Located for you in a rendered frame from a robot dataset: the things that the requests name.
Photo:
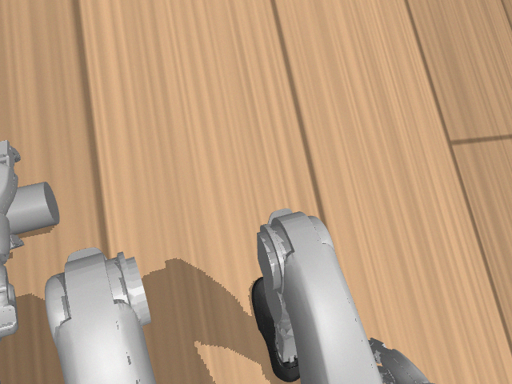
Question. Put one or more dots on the can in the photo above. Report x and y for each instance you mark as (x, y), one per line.
(34, 207)

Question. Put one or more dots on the left robot arm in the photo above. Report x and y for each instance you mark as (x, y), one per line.
(8, 305)

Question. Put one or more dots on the left robot hand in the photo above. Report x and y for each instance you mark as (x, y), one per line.
(8, 184)

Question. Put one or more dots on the right robot hand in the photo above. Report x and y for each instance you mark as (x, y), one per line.
(396, 367)

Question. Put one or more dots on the right robot foot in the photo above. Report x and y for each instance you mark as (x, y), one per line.
(288, 372)

